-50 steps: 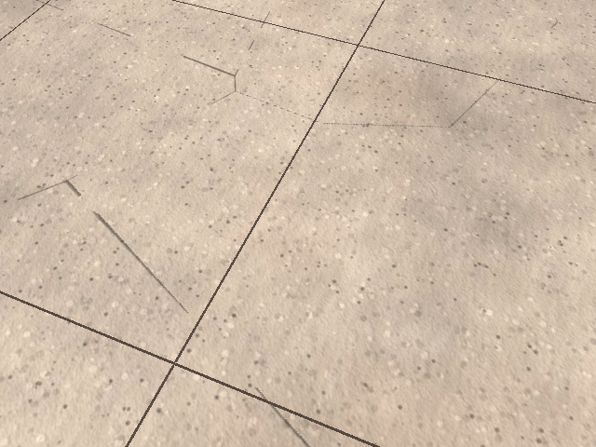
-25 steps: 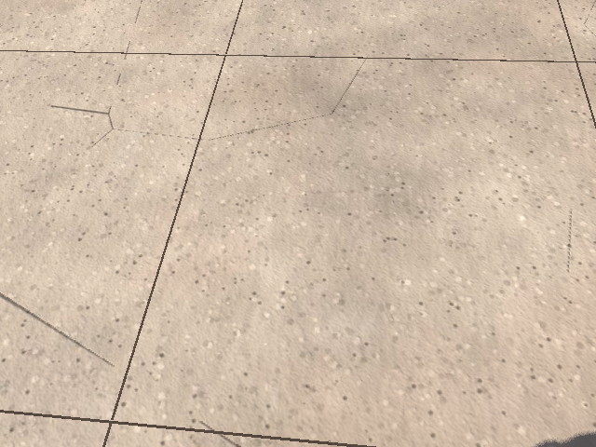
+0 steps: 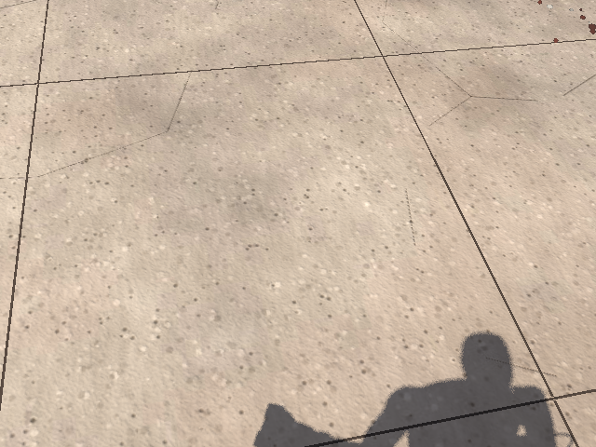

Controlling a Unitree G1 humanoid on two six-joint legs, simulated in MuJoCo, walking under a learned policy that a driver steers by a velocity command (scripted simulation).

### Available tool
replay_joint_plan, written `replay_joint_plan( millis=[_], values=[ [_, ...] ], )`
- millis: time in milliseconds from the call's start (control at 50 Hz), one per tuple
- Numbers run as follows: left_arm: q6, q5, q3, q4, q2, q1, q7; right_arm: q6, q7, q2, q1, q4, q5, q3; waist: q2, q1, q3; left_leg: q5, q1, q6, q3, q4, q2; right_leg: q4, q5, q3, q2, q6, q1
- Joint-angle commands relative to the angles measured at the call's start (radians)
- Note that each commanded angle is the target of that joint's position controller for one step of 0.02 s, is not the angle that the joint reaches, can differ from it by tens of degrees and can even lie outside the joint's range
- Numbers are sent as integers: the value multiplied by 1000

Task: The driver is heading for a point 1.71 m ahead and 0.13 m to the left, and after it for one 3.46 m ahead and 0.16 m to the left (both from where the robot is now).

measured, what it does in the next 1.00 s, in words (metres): walks ahead: right foot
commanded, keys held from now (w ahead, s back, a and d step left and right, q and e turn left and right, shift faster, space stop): no key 0.56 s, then w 0.44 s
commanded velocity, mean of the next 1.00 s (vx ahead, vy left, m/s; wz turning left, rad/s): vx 0.12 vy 0.00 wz -0.08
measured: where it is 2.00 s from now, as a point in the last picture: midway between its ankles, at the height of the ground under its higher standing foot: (292, 362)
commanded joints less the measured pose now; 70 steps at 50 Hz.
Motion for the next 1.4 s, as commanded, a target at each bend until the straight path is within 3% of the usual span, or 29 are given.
replay_joint_plan(
  millis=[20, 100, 180, 200, 220, 240, 260, 280, 360, 560, 600, 640, 700, 760, 820, 840, 860, 880, 900, 960, 1040, 1200, 1260, 1300, 1320, 1340, 1360, 1380, 1400],
  values=[
    [-2, -3, 20, -47, 57, 32, 1, -5, -9, -129, -58, -75, 7, -20, 192, 18, -65, 355, 106, 200, -182, -134, 222, 70, 40, -21, -39, 45, -66],
    [-9, 5, -13, -72, -4, -25, -7, 9, -9, -148, -40, -65, 5, -23, 243, -16, -110, 387, 140, 206, -137, -106, 222, -253, 15, -97, -98, 45, 84],
    [-12, 3, -8, -34, 11, 45, -16, 19, 1, -160, -26, -48, 29, -17, 234, 10, -104, 369, 90, 182, -140, -56, 219, -648, 254, -169, -80, 4, 289],
    [-13, 10, -8, -31, 24, 53, -15, 12, 4, -139, 18, -30, 32, -8, 205, 11, -98, 314, 45, 132, -130, -46, 201, -757, 363, -139, -92, -25, 375],
    [-13, 18, -2, -41, 75, 66, -7, 0, 10, -112, 49, -26, 9, 5, 102, -10, -135, 193, -30, 54, -88, 14, 157, -736, 556, -10, -200, -62, 494],
    [-10, 29, 4, -48, 128, 23, 0, -17, 19, -61, 88, -31, -20, 21, -106, -72, -142, -27, -78, -22, 9, 44, 64, -676, 671, 92, -313, -146, 472],
    [-18, 36, -17, -50, 43, -11, -11, -17, 12, -76, 25, -34, -22, 22, -111, -35, -136, -59, 18, -56, 4, 6, 74, -695, 505, 103, -318, -199, 335],
    [-28, 40, -27, -48, 5, -30, -20, -14, 10, -101, -14, -31, -17, 17, -72, -26, -101, 14, 44, -68, 10, -1, 69, -702, 375, 68, -260, -169, 310],
    [-55, 34, -32, -22, 16, 7, -21, 1, -2, -111, 0, -3, -5, 14, -62, -15, -35, 89, 57, -66, 10, -7, 71, -706, 345, 31, -208, -114, 261],
    [-56, 28, -39, 9, -6, 17, -17, 0, -12, -113, 34, 83, 2, 13, 28, -11, -45, 138, 85, -80, 11, -27, 81, -682, 431, 2, -178, -114, 291],
    [-50, 23, -33, 26, 7, 41, -12, 2, -16, -103, 45, 101, 7, 14, 4, -1, -60, -17, 62, -78, 63, 25, 40, -716, 171, 15, -172, -136, 300],
    [-42, 12, -14, 38, 66, 88, -9, -7, -15, -99, 2, 83, 18, 14, -74, 37, 18, -169, -105, -57, 102, 158, 1, -819, -210, 165, -256, -211, 290],
    [-68, 5, -7, 59, 81, 145, -2, -49, 2, -108, -62, 40, 43, 10, -149, 59, 104, -288, -301, 17, 11, 334, 63, -908, -236, 368, -399, -302, 320],
    [-80, -12, -7, 47, 68, 88, -5, -82, 33, -102, -19, 60, 51, 13, -87, 17, 59, -236, -225, 70, 18, 191, 83, -875, -44, 257, -373, -271, 352],
    [-75, -5, -19, 32, 27, 23, -11, -83, 42, -116, 236, 180, 29, -5, -12, -101, -47, 53, 283, 43, 70, 18, 8, -671, 120, 26, -220, -178, 96],
    [-82, 14, -43, 10, -50, 3, -14, -82, 34, -186, 351, 191, 27, -21, 191, -139, -76, -87, 397, 101, -218, -123, 207, -338, 86, -102, -111, -99, -40],
    [-101, -6, -35, -39, -33, 11, -6, -90, 45, -283, 384, 182, 17, -37, 376, -125, -75, -282, 425, 255, -658, -288, 401, -81, -104, -103, -25, -66, -231],
    [-116, -31, -18, -21, 32, 40, -5, -97, 45, -216, 292, 156, 16, -17, 242, -84, 0, -413, 368, 280, -668, -309, 419, 50, -76, -28, -100, -81, -310],
    [-127, -37, -14, -6, 48, 47, -13, -99, 40, -162, 229, 136, 21, -3, 194, -62, 65, -406, 338, 243, -554, -306, 374, 74, 41, -29, -145, -100, -356],
    [-135, -5, -8, 20, 30, 30, -28, -90, 38, -117, 182, 120, 9, 18, 147, -38, 58, -48, 299, 163, -288, -318, 257, -2, 261, -76, -214, -100, -302],
    [-125, 2, -20, -1, -20, -23, -42, -78, 29, -125, 240, 140, 13, 22, 130, -47, 28, 344, 299, 167, -123, -318, 209, -112, 382, -142, -207, -53, -290],
    [-150, -14, -45, -87, -53, -273, -76, -55, 5, -152, 319, 176, 24, 20, 129, -94, 107, 373, 297, 163, -36, -349, 224, -530, 567, -190, -146, -65, -174],
    [-158, -11, -33, -92, -16, -252, -86, -46, 1, -173, 301, 176, 26, 8, 151, -38, 59, 653, 395, 145, -29, -244, 259, -572, 486, -192, -114, -119, -105],
    [-151, -9, -3, -42, 47, -68, -73, -31, -3, -195, 276, 168, 17, -2, 183, 70, -88, 993, 417, 122, -5, -9, 238, -572, 437, -232, -54, -171, 140],
    [-145, -8, 15, 6, 85, 104, -59, -27, -5, -187, 259, 156, 11, 4, 174, 153, -196, 950, 279, 94, 11, 203, 205, -567, 483, -195, -94, -210, 420],
    [-138, 18, 36, 39, 168, 262, -48, -36, -1, -101, 327, 125, -4, 28, 0, 151, -370, 534, -83, 52, 41, 572, 97, -521, 420, 136, -340, -320, 844],
    [-138, 7, 23, 60, 130, 281, -53, -58, 13, -20, 406, 149, 11, 56, -193, 107, -514, -305, -316, 19, -59, 858, -68, -695, 226, 591, -516, -436, 1000],
    [-134, 0, 3, 60, 63, 218, -49, -81, 23, -146, 292, 119, 45, 21, -106, 127, -358, -295, -424, 35, -132, 931, -3, -771, 105, 541, -473, -383, 869],
    [-133, 0, -6, 54, 40, 139, -45, -93, 27, -163, 186, 77, 66, 16, -54, 100, -194, -214, -449, 45, -90, 905, 48, -803, 135, 378, -437, -344, 693]
  ],
)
